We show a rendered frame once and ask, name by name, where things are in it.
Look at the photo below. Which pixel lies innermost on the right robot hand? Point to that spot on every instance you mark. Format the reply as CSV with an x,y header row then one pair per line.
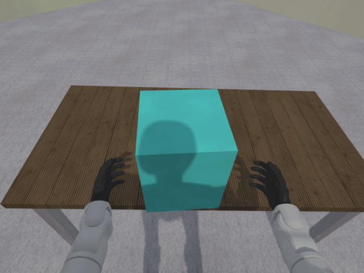
x,y
275,187

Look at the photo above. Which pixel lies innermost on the left robot hand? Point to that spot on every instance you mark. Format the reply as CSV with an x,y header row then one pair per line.
x,y
103,185

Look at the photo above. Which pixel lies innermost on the left robot forearm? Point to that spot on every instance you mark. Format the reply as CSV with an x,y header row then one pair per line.
x,y
89,249

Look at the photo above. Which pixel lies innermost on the carton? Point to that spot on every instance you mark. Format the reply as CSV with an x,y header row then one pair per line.
x,y
185,149

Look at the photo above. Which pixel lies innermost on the right robot forearm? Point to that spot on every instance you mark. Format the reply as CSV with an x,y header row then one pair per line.
x,y
299,251

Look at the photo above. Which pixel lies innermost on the table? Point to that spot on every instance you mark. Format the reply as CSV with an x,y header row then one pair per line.
x,y
291,129

